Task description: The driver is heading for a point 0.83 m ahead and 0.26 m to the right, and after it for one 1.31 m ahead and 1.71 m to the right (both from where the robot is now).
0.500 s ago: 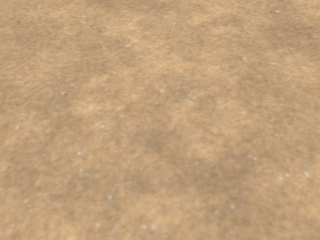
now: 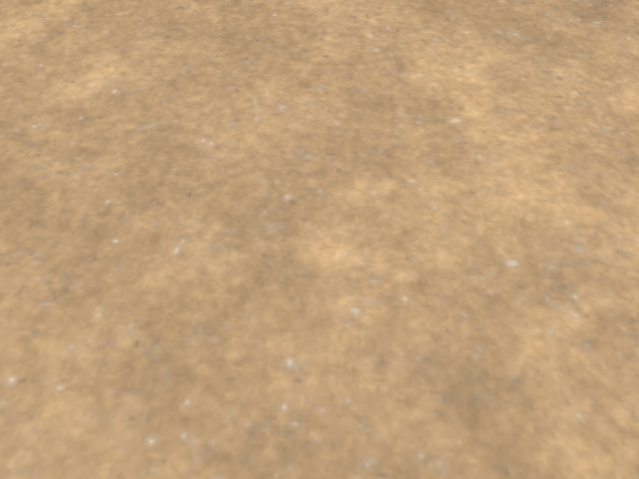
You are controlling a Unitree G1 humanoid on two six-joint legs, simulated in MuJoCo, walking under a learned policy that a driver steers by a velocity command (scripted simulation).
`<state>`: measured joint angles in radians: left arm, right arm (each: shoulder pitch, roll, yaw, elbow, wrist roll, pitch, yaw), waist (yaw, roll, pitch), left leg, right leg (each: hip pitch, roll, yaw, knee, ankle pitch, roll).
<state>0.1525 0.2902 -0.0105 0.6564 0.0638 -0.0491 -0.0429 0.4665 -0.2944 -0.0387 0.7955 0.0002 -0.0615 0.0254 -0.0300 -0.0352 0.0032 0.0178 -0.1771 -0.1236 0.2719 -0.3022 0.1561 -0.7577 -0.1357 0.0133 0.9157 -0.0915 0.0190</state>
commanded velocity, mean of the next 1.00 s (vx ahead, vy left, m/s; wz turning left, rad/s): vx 0.61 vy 0.00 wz -0.72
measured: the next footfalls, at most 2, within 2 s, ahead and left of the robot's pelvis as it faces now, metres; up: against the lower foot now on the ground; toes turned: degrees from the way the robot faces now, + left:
right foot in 0.18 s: +0.42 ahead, -0.06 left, +0.00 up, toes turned -5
left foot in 0.58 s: +0.70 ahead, +0.02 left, +0.00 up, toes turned -39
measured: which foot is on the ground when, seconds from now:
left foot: down 0.00-0.18, up 0.20-0.56, down 0.58-1.00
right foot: up 0.00-0.16, down 0.18-0.56, up 0.58-1.00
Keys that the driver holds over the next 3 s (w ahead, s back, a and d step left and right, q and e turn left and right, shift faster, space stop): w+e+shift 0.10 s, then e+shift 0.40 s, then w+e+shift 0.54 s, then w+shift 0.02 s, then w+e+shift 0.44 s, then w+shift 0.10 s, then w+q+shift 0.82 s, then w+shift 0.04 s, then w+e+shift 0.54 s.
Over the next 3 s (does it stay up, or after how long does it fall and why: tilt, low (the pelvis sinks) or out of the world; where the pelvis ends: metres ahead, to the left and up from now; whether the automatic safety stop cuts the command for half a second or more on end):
stays up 1.40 -1.81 -0.02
